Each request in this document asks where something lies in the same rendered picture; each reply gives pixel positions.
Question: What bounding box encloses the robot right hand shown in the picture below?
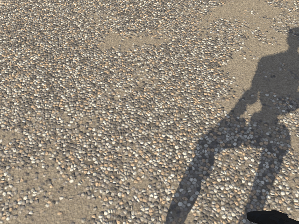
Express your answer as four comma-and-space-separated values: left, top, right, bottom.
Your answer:
247, 209, 299, 224

